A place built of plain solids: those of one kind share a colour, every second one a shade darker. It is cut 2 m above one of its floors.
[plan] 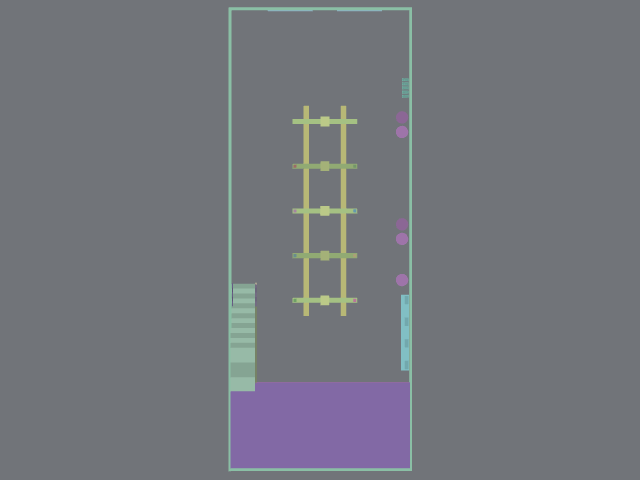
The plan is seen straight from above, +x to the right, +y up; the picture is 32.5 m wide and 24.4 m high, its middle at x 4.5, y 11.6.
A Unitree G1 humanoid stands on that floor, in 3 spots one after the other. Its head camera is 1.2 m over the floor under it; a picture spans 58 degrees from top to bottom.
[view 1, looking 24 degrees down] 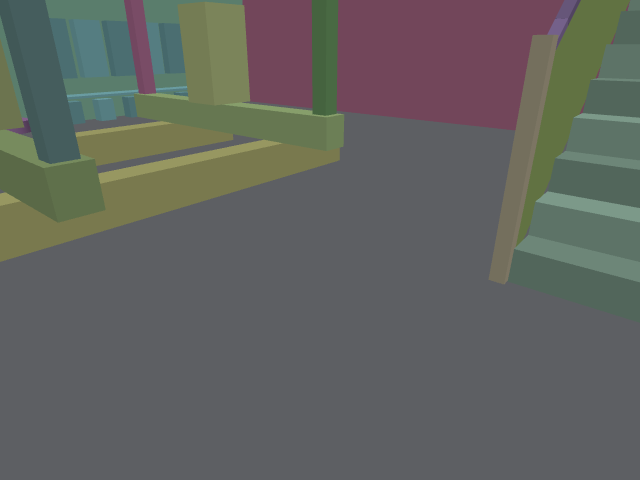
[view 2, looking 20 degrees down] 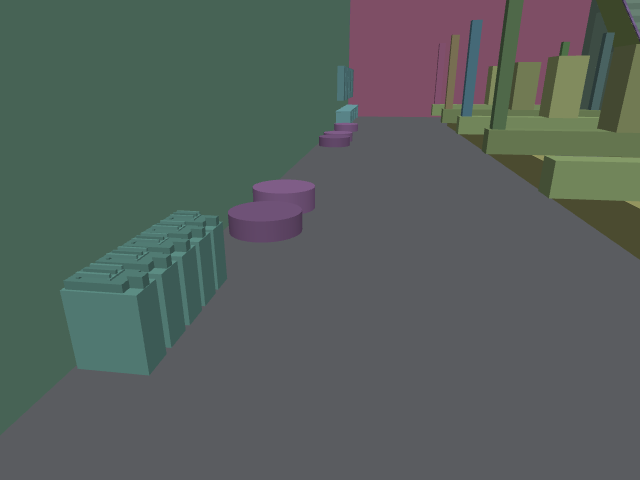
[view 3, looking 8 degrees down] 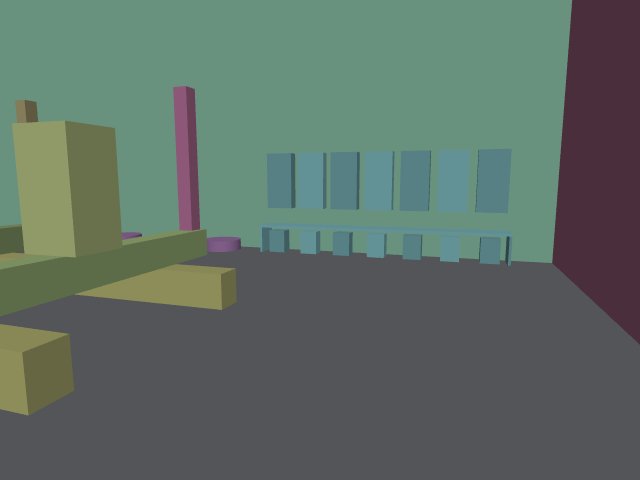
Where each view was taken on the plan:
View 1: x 0.64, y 11.68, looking -50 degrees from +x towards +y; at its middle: ground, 2.95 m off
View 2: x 7.71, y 21.28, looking -82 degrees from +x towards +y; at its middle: ground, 3.51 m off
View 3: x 2.15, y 5.67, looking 18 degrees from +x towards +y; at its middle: kit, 7.16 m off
